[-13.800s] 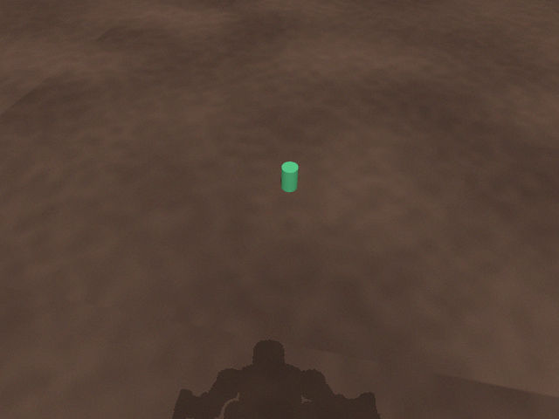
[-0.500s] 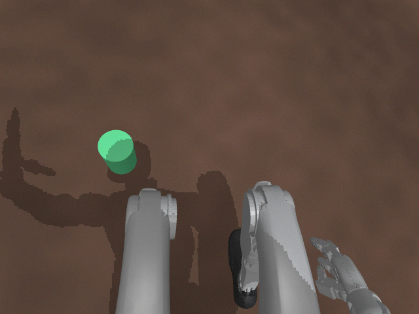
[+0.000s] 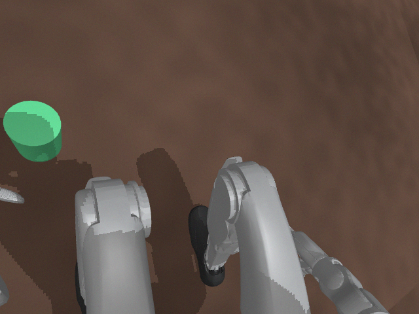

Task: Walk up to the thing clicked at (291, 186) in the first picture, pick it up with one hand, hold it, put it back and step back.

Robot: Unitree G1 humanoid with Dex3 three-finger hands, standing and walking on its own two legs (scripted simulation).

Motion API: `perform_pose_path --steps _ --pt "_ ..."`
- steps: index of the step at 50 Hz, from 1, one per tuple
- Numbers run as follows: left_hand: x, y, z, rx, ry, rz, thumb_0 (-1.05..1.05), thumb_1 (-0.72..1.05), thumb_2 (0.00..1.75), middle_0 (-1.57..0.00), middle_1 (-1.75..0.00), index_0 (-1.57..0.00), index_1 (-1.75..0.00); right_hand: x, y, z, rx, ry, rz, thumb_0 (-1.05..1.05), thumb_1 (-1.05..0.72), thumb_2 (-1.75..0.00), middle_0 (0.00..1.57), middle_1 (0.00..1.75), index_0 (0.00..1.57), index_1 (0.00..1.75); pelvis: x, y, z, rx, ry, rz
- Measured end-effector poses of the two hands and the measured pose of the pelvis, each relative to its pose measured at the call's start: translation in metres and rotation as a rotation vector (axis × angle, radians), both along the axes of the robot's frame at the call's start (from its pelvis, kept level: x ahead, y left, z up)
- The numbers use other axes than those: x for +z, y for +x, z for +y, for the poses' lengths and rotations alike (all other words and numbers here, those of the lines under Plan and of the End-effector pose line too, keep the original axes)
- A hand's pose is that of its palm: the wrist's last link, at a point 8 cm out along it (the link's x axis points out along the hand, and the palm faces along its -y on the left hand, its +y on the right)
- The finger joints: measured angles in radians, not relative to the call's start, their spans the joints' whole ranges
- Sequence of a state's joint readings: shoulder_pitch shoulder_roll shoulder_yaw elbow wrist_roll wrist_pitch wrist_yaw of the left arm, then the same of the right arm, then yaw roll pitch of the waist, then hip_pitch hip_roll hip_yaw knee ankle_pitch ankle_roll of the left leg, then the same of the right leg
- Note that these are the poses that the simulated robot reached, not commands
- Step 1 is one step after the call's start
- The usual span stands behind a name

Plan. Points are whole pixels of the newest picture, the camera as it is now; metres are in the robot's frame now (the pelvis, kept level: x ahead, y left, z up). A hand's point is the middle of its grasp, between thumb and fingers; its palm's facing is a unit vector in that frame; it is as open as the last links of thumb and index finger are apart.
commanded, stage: close in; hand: left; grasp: from the side
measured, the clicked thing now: (37, 134) +0.44 +0.23 -0.23
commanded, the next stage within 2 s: rest palm in 0.60 s
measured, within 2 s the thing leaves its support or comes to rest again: neither
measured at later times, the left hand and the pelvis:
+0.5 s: hand (28, 144) +0.41 +0.24 -0.19, palm faces +0.20 -0.98 +0.06, open 17.7 cm; pelvis -0.01 +0.01 +0.00, yaw -3 degrees
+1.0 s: hand (38, 136) +0.43 +0.23 -0.19, palm faces +0.29 -0.96 +0.03, open 16.9 cm; pelvis -0.01 +0.01 +0.00, yaw -4 degrees
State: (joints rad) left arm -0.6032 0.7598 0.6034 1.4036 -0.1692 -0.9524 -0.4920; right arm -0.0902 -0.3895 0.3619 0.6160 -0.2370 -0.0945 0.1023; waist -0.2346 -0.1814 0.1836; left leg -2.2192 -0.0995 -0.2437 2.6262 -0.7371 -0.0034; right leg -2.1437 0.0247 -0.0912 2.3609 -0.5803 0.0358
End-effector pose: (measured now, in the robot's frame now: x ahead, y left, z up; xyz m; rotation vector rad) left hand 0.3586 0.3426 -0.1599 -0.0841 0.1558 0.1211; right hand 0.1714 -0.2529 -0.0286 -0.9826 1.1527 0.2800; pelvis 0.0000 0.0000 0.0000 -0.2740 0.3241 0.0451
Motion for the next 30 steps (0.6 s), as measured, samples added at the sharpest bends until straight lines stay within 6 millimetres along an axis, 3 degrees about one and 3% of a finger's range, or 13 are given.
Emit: perform_pose_path --steps 7,18,30 --pt "-0.021 0.007 -0.021 0.045 -0.011 -0.049 -0.02 -0.59 0.03 -0.07 -0.1 -0.06 -0.09 0.006 -0.017 0.007 0.059 -0.063 0.07 0.0 -0.93 -0.9 0.21 0.3 0.21 0.3 -0.007 -0.006 0.006 -0.012 -0.035 -0.067" --pt "-0.023 0.021 -0.042 0.035 0.027 -0.097 -0.02 -0.61 0.03 -0.07 -0.09 -0.06 -0.08 0.018 -0.035 0.015 0.082 -0.135 0.128 0.0 -0.93 -0.9 0.21 0.3 0.21 0.3 -0.009 -0.011 0.012 -0.025 -0.081 -0.115" --pt "-0.031 0.026 -0.063 0.115 0.029 -0.095 -0.02 -0.59 0.06 -0.05 -0.08 -0.05 -0.08 0.021 -0.038 0.018 0.092 -0.15 0.189 0.0 -0.92 -0.9 0.2 0.3 0.21 0.3 -0.004 -0.011 0.012 -0.038 -0.096 -0.105"
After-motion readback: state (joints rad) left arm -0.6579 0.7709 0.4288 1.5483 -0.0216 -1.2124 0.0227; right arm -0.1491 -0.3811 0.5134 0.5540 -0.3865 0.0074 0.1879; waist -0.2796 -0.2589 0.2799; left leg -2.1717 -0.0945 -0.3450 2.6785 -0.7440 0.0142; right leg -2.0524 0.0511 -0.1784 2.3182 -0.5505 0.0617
